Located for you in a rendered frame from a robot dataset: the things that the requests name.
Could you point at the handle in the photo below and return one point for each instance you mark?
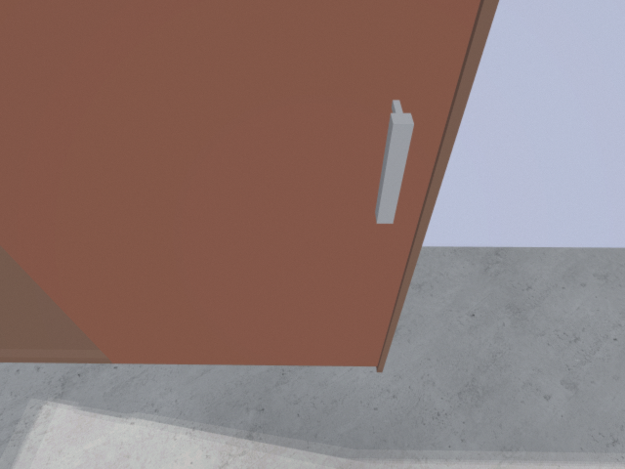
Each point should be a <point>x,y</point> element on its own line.
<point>396,151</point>

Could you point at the wardrobe door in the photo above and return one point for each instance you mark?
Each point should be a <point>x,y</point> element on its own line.
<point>29,318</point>
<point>195,181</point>

